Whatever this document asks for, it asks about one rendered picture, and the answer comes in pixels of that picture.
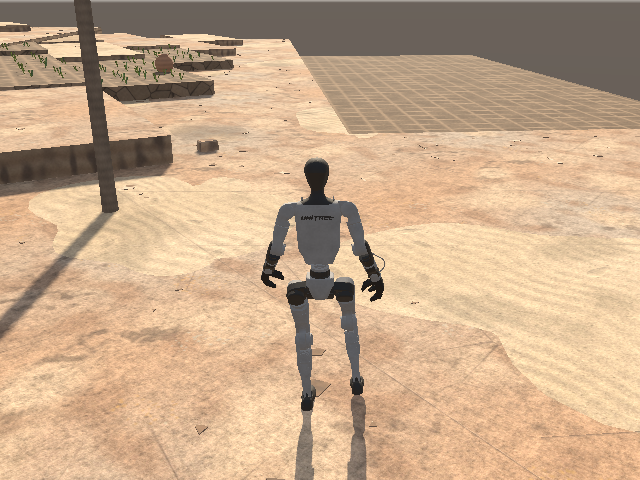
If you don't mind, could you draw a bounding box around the robot left forearm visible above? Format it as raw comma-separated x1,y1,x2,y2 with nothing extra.
263,240,280,274

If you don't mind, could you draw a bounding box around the robot right upper arm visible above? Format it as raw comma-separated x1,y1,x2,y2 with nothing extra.
338,200,368,256

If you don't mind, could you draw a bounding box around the robot left hand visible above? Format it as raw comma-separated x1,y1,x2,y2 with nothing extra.
261,270,284,288

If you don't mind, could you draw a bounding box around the robot left upper arm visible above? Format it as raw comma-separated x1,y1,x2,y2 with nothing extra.
270,202,297,256

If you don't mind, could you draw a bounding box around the left robot foot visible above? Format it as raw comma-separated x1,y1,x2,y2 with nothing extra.
301,385,316,411

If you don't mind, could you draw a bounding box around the humanoid robot head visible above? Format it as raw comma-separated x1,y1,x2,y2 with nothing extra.
300,157,335,205

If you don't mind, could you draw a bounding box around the robot right forearm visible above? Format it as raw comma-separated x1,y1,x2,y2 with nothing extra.
359,240,381,282

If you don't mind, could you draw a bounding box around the robot right hand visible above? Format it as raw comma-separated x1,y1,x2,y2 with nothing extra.
361,277,384,302

